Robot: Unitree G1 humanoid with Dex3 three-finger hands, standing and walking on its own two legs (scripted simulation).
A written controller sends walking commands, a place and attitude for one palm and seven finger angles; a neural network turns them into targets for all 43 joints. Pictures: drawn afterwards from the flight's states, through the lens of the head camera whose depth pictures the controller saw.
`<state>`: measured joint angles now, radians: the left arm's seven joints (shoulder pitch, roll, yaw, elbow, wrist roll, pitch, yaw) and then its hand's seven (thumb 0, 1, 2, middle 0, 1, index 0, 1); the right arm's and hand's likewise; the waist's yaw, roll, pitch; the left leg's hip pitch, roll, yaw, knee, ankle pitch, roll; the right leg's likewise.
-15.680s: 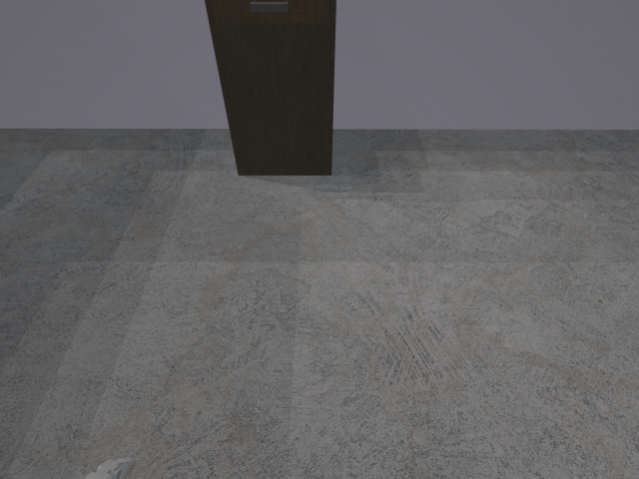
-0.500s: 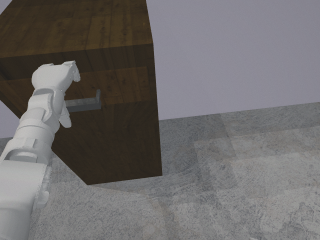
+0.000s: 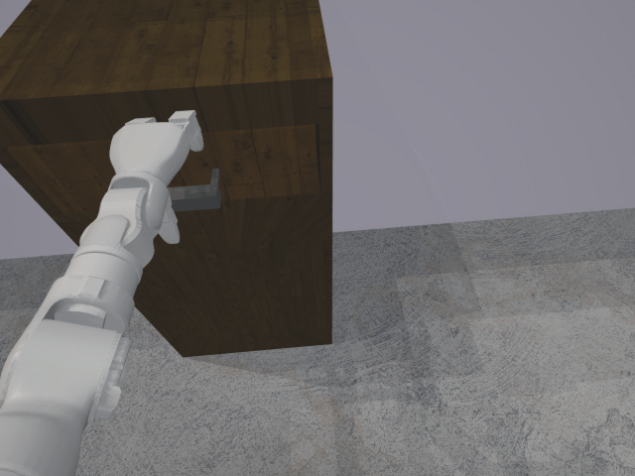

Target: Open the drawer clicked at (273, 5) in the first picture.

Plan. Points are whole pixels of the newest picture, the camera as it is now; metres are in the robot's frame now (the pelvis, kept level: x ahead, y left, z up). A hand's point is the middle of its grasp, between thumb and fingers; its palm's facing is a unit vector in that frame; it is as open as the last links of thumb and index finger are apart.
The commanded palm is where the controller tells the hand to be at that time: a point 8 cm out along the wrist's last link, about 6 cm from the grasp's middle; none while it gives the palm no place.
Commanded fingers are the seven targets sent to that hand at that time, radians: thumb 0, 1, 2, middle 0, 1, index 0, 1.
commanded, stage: move the hooked fingers above the handle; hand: left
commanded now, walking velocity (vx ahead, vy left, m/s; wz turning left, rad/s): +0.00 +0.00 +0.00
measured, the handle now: (175, 188) +0.52 +0.21 +0.04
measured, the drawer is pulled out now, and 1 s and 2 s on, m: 0.00 0.00 0.00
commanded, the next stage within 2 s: lower the fingers behind the handle in 1.18 s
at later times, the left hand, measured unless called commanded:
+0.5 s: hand (149, 178) +0.48 +0.21 +0.11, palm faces +0.01 +0.00 -1.00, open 13.6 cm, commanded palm +0.46 +0.23 +0.16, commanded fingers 0.00 -0.50 0.30 -0.30 -1.20 -0.30 -1.20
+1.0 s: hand (158, 180) +0.48 +0.20 +0.10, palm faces +0.02 -0.02 -1.00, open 13.6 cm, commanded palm +0.46 +0.22 +0.16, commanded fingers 0.00 -0.50 0.30 -0.30 -1.20 -0.30 -1.20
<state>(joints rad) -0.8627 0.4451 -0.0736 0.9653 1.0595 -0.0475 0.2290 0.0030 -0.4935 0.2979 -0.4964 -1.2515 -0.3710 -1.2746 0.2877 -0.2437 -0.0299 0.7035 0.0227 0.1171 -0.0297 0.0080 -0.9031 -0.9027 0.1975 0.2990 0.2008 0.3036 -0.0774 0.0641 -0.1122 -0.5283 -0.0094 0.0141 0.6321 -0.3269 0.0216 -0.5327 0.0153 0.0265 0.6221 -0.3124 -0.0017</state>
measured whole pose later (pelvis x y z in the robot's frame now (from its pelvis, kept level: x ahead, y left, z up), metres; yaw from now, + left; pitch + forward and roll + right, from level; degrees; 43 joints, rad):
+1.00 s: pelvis +0.01 +0.00 +0.00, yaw +0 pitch +13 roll +0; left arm -0.81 0.45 -0.08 0.90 1.05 -0.06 0.17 0.00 -0.49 0.30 -0.40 -1.23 -0.35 -1.23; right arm 0.28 -0.24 -0.04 0.67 0.02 0.11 -0.02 0.01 -0.90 -0.90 0.20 0.30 0.20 0.30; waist -0.05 0.06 -0.12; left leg -0.50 -0.01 0.01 0.63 -0.34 0.02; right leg -0.50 0.01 0.02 0.62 -0.33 0.00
